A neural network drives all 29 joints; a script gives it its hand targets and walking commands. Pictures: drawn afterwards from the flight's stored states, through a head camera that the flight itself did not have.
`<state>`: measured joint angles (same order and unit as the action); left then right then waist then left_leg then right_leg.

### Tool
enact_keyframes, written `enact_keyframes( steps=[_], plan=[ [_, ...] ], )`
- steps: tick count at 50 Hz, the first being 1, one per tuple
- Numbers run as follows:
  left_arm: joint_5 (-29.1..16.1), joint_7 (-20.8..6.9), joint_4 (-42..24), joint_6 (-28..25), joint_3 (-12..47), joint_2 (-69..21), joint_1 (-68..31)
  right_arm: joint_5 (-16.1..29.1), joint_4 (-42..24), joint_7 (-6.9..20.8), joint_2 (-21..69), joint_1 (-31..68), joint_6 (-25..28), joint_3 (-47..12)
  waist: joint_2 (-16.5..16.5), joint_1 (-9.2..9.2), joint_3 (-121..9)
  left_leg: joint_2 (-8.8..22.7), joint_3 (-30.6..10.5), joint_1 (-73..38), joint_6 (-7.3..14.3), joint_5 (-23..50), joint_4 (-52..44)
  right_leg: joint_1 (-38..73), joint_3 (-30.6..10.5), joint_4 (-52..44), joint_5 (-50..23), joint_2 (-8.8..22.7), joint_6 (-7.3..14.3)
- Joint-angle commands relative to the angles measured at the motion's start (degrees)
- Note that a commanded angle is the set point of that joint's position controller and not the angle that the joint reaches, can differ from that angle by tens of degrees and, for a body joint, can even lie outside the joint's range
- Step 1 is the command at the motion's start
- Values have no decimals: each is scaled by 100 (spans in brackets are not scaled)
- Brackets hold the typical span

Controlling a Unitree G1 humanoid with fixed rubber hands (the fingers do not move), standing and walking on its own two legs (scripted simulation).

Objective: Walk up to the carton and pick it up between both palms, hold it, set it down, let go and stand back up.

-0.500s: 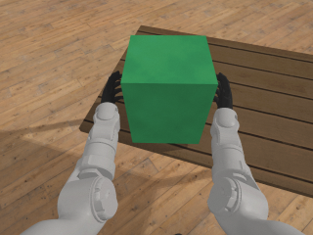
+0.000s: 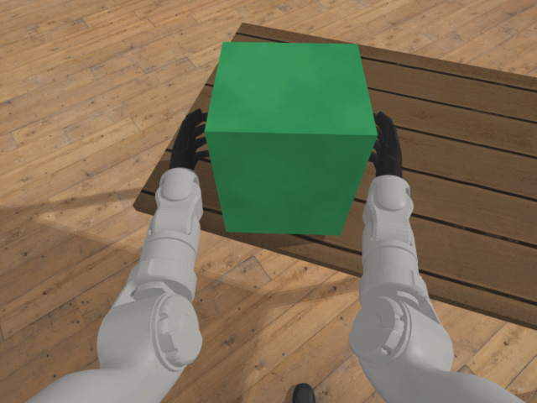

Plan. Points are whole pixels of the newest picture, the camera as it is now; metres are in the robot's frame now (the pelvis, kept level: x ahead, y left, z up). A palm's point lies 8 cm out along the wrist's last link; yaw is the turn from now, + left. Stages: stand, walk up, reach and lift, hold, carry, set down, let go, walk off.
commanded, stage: set down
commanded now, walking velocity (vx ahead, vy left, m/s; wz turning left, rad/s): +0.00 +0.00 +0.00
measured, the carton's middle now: (286, 146) +0.49 -0.09 +0.02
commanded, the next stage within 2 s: none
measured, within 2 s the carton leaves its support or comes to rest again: neither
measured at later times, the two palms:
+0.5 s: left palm (185, 165) +0.45 +0.08 +0.06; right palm (386, 168) +0.40 -0.22 +0.06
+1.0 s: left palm (189, 166) +0.46 +0.07 +0.04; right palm (380, 174) +0.41 -0.22 +0.03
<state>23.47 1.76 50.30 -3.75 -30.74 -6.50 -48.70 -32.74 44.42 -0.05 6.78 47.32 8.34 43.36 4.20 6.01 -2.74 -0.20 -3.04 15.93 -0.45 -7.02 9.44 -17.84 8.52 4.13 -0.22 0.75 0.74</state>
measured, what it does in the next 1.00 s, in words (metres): stands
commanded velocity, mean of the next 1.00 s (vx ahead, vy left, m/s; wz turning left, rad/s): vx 0.00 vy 0.00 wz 0.00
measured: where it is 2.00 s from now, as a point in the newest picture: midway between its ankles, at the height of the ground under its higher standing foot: outside the picture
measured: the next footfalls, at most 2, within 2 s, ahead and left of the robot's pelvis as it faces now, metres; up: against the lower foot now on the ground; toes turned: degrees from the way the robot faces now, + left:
none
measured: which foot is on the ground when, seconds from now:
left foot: down 0.00-1.00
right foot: down 0.00-1.00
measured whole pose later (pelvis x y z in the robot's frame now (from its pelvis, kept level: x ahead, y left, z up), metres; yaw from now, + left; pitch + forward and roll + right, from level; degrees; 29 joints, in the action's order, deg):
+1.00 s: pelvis +0.00 +0.00 +0.00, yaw -3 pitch +21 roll +0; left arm 19.0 2.3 62.4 -11.6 -29.5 -0.4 -53.1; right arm -29.8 50.1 -1.1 4.7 50.1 8.9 41.2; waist 3.5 4.5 -7.0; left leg -0.2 -0.3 24.2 -0.2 -5.6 8.4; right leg -28.3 5.8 5.6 -1.4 0.7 0.9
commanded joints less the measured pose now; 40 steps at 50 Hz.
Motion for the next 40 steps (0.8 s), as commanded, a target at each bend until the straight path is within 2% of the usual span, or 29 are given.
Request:
enact_keyframes(
  steps=[1,3,4,8,10,12,14,16,17,18,23,26,27,29,30,31,33,35,36,40],
  plan=[
    [199,-591,-140,-169,1278,-1862,-2908,-303,-12,657,1865,2827,147,-1389,-287,195,-3094,-11,-39,-402,-300,1414,21,2260,-141,686,-2103,-99,-238],
    [207,-628,-78,-163,1173,-1816,-2939,-360,44,658,1953,2728,102,-1336,-320,165,-2946,-25,-22,-318,-258,1151,-28,2240,-123,684,-1913,-82,-248],
    [206,-634,-97,-157,1151,-1718,-2920,-361,51,662,1969,2698,63,-1375,-306,91,-2883,-25,4,-220,-208,1103,-59,2275,-169,700,-1898,-66,-278],
    [231,-680,-89,-121,1055,-1619,-2899,-423,37,701,1914,2652,-53,-1259,-359,101,-2786,-10,5,-238,-222,804,-140,2185,-118,692,-1679,-89,-303],
    [172,-729,-53,-112,1086,-1628,-2969,-494,-74,692,1968,2604,-94,-1247,-417,183,-2746,-27,19,-184,-169,890,-111,2263,-145,725,-1850,-59,-313],
    [205,-744,-60,-101,1043,-1651,-2872,-484,-131,688,1993,2625,-97,-1278,-403,133,-2750,-4,3,-163,-172,958,-126,2297,-175,709,-1922,-53,-293],
    [225,-754,-117,-126,977,-1613,-2803,-462,-88,692,1954,2533,-72,-1225,-368,169,-2797,-20,7,-148,-202,1067,-134,2379,-190,731,-2089,-58,-278],
    [326,-751,-178,-177,944,-1599,-2830,-476,-115,705,1961,2536,-5,-1286,-377,66,-2914,-52,48,-70,-151,1230,-189,2565,-215,763,-2395,-27,-343],
    [325,-743,-174,-194,930,-1623,-2850,-493,-132,707,1962,2586,13,-1270,-365,114,-2914,-61,21,-110,-165,1217,-205,2602,-202,777,-2418,-35,-322],
    [361,-753,-97,-191,869,-1560,-2801,-545,-129,696,1965,2544,-6,-1212,-334,61,-2778,-70,49,-9,-145,1077,-227,2613,-213,742,-2295,-42,-330],
    [297,-731,-47,-235,809,-1346,-2858,-533,-60,623,1736,2510,-76,-1079,-312,95,-2711,-38,26,80,-103,775,-251,2367,-221,776,-1962,-25,-312],
    [424,-742,8,-192,659,-1385,-2765,-562,-36,675,1786,2516,-151,-927,-216,35,-2620,-73,79,23,-115,735,-295,2375,-194,719,-1818,-35,-307],
    [391,-752,20,-203,688,-1352,-2789,-570,-119,680,1759,2568,-147,-944,-252,65,-2702,-37,41,-47,-114,736,-303,2387,-193,724,-1813,-13,-298],
    [362,-736,74,-231,602,-1183,-2749,-573,-71,700,1665,2467,-181,-921,-320,28,-2659,-41,48,-110,-133,705,-320,2293,-179,710,-1739,-47,-326],
    [337,-728,132,-231,596,-1115,-2747,-558,-36,693,1587,2410,-197,-872,-311,73,-2621,-63,55,-141,-151,739,-312,2214,-172,688,-1740,-62,-304],
    [338,-708,98,-244,592,-1054,-2729,-547,-13,676,1485,2407,-194,-863,-257,39,-2650,-36,60,-146,-145,733,-300,2155,-206,696,-1689,-49,-296],
    [237,-665,140,-288,558,-863,-2791,-447,-86,636,1326,2510,-170,-821,-349,-12,-2707,-18,55,-146,-139,676,-267,2095,-198,668,-1602,-44,-289],
    [108,-608,114,-378,644,-750,-2861,-330,-172,572,1199,2521,-158,-876,-285,36,-2878,-21,88,-199,-119,834,-222,2039,-237,690,-1787,-53,-301],
    [68,-564,144,-424,635,-641,-2887,-270,-110,558,1169,2516,-138,-858,-290,-13,-2871,-14,100,-154,-118,857,-217,2024,-247,703,-1804,-58,-279],
    [-140,-420,258,-577,637,-158,-2996,-101,-121,392,716,2593,-97,-917,-379,-15,-3167,-21,181,143,-71,894,-229,2105,-332,802,-2041,-59,-290]
  ],
)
